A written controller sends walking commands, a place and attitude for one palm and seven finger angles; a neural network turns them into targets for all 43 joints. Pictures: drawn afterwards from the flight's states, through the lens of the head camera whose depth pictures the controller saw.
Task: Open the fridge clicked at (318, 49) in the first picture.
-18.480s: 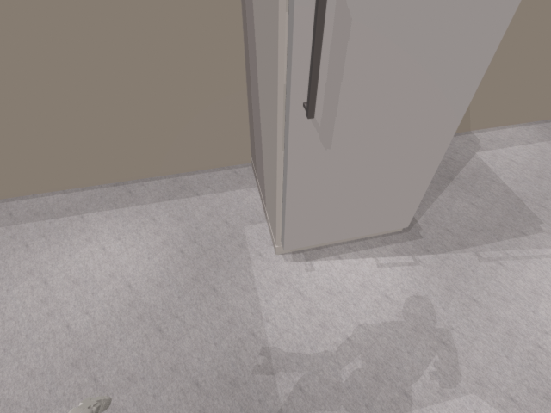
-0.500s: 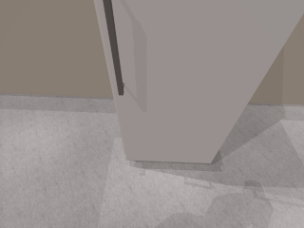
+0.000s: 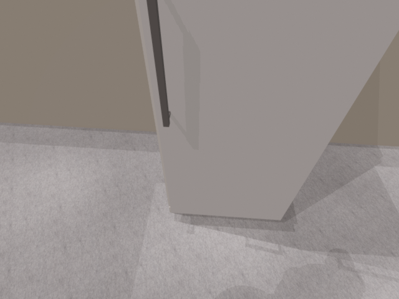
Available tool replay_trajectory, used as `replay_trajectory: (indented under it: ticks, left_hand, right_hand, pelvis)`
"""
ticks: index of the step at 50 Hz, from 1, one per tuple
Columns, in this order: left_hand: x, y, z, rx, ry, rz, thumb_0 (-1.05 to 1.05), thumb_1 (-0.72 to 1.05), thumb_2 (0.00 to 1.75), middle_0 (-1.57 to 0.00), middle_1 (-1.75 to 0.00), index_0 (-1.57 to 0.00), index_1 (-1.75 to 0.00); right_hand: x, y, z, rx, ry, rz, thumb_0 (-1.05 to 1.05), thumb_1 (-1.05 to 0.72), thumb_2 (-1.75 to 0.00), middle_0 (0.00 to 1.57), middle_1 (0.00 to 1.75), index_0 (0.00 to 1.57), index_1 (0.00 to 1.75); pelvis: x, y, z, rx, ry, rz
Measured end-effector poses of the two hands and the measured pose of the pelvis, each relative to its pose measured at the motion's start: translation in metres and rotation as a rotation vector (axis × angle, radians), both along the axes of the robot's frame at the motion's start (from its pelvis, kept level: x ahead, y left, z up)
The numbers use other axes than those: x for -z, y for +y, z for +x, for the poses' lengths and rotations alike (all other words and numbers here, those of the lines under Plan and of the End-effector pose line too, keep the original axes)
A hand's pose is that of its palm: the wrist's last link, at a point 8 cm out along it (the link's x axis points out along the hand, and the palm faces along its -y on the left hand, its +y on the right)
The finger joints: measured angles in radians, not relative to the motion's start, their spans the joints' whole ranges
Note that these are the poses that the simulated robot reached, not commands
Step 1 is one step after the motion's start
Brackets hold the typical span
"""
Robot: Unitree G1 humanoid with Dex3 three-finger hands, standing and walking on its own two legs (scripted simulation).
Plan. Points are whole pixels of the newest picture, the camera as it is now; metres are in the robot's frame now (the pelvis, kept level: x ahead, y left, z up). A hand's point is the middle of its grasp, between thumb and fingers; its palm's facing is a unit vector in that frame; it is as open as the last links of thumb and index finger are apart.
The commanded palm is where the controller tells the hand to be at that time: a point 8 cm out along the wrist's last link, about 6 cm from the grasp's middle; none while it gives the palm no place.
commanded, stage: look again from close up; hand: left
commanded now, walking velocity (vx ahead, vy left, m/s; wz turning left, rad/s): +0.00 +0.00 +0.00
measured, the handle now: (161, 65) +0.59 +0.14 +0.17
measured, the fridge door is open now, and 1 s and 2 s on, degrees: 0 0 0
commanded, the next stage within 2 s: shuffle to correct the standing spot in 0.50 s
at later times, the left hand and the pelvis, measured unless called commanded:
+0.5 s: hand out of the picture -0.01 +0.18 -0.18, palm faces +0.03 -0.98 -0.17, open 7.4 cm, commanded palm none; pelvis -0.01 +0.01 +0.00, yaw +0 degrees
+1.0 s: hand out of the picture -0.02 +0.17 -0.19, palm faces +0.10 -0.98 -0.16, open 7.4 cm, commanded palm none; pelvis +0.04 +0.01 -0.01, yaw +1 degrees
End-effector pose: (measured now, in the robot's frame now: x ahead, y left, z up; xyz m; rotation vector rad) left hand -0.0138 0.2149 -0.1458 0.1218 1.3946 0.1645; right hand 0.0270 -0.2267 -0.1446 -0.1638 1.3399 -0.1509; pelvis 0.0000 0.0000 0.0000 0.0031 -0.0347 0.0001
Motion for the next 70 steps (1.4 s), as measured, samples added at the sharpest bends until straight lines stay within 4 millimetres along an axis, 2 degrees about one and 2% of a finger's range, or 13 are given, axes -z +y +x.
replay_trajectory:
  ticks: [12,21,33,38,47,53,55,57,63,67,70]
  left_hand:
    - [-0.002,0.013,0.005,0.015,-0.013,0.019,0.01,0.91,0.9,-0.2,-0.3,-0.2,-0.3]
    - [0.0,0.012,-0.001,0.013,0.0,0.001,0.01,0.91,0.9,-0.2,-0.3,-0.2,-0.3]
    - [0.003,0.01,-0.013,-0.002,0.024,-0.02,0.01,0.91,0.9,-0.2,-0.3,-0.2,-0.3]
    - [0.005,0.011,-0.017,-0.005,0.047,-0.025,0.01,0.91,0.9,-0.2,-0.3,-0.2,-0.3]
    - [0.007,0.007,-0.015,-0.046,0.095,-0.018,0.01,0.91,0.9,-0.2,-0.3,-0.2,-0.3]
    - [0.017,0.006,-0.008,-0.085,0.151,-0.043,0.01,0.91,0.9,-0.2,-0.3,-0.2,-0.3]
    - [0.018,0.006,0.002,-0.066,0.177,-0.052,0.01,0.91,0.9,-0.2,-0.3,-0.2,-0.3]
    - [0.016,0.008,0.023,-0.037,0.176,-0.05,0.01,0.91,0.9,-0.2,-0.3,-0.2,-0.3]
    - [0.007,0.014,0.122,0.001,0.02,0.002,0.03,0.94,0.9,-0.2,-0.3,-0.2,-0.3]
    - [0.002,0.015,0.183,0.015,-0.102,0.062,0.03,0.95,0.9,-0.2,-0.3,-0.2,-0.3]
    - [0.003,0.011,0.212,0.013,-0.17,0.099,0.02,0.94,0.9,-0.2,-0.3,-0.2,-0.3]
  right_hand:
    - [0.005,0.02,-0.054,0.033,0.111,0.043,0.0,-0.91,-0.9,0.2,0.29,0.2,0.3]
    - [0.005,0.033,-0.067,0.051,0.13,0.057,0.0,-0.91,-0.9,0.2,0.29,0.2,0.3]
    - [0.004,0.034,-0.053,0.041,0.092,0.04,0.0,-0.92,-0.9,0.2,0.29,0.2,0.3]
    - [0.005,0.031,-0.048,0.048,0.085,0.035,0.0,-0.91,-0.9,0.2,0.29,0.2,0.3]
    - [0.012,0.026,-0.03,0.053,0.108,0.04,0.0,-0.91,-0.9,0.2,0.29,0.2,0.3]
    - [0.014,0.028,0.011,0.03,0.096,0.015,0.0,-0.91,-0.9,0.2,0.29,0.2,0.3]
    - [0.013,0.03,0.024,0.038,0.061,0.004,0.0,-0.91,-0.9,0.2,0.29,0.2,0.3]
    - [0.011,0.031,0.03,0.05,0.047,0.001,0.0,-0.91,-0.9,0.2,0.29,0.2,0.3]
    - [0.005,0.028,0.023,0.066,0.159,0.038,0.0,-0.91,-0.9,0.2,0.29,0.2,0.3]
    - [0.015,0.011,0.027,0.07,0.248,0.065,0.0,-0.91,-0.9,0.2,0.29,0.2,0.3]
    - [0.027,-0.009,0.045,0.066,0.273,0.062,0.0,-0.91,-0.9,0.2,0.29,0.2,0.3]
  pelvis:
    - [0.0,0.006,-0.007,0.0,0.002,-0.001]
    - [0.001,0.012,-0.01,0.003,0.007,-0.001]
    - [0.001,0.017,-0.011,0.002,0.012,-0.002]
    - [0.003,0.017,-0.004,0.006,0.02,0.006]
    - [0.01,0.011,0.027,0.004,0.042,0.0]
    - [0.018,0.017,0.06,-0.013,0.046,-0.003]
    - [0.019,0.019,0.068,0.003,0.041,0.003]
    - [0.016,0.018,0.076,0.009,0.036,0.0]
    - [0.008,0.002,0.105,-0.009,0.039,0.0]
    - [0.016,-0.016,0.13,-0.023,0.028,0.004]
    - [0.024,-0.027,0.145,-0.049,0.012,-0.004]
